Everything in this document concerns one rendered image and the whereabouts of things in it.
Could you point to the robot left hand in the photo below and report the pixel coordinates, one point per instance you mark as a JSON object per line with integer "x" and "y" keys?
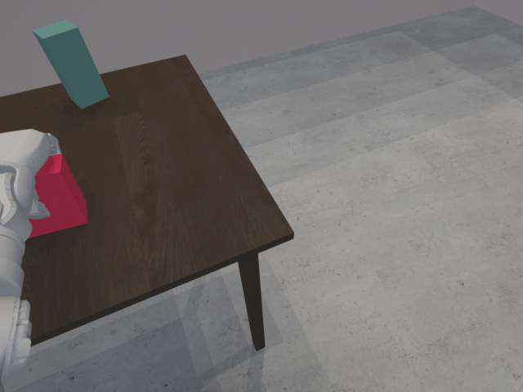
{"x": 31, "y": 149}

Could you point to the left robot upper arm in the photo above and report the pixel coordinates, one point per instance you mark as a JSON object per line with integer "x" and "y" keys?
{"x": 15, "y": 331}

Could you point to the table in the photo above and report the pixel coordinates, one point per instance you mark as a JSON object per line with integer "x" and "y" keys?
{"x": 171, "y": 196}

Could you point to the left robot forearm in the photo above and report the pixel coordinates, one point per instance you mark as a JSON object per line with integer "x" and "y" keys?
{"x": 17, "y": 184}

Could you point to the sponge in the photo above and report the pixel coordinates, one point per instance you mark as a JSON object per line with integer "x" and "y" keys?
{"x": 59, "y": 191}

